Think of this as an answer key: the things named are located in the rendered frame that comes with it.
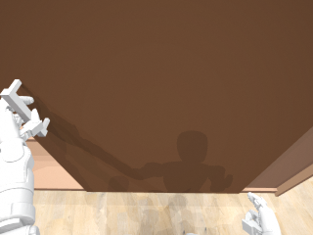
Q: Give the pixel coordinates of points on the robot right hand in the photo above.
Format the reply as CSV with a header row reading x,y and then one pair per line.
x,y
257,223

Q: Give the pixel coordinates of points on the robot left hand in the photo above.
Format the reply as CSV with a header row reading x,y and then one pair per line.
x,y
10,123

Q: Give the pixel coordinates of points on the robot left forearm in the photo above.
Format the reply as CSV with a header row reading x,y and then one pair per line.
x,y
16,185

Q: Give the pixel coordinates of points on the left robot upper arm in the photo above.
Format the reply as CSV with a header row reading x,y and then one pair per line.
x,y
25,230

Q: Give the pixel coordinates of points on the handle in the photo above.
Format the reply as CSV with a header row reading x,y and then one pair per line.
x,y
16,103

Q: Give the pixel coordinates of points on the wardrobe door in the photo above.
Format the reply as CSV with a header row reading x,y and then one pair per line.
x,y
294,160
162,96

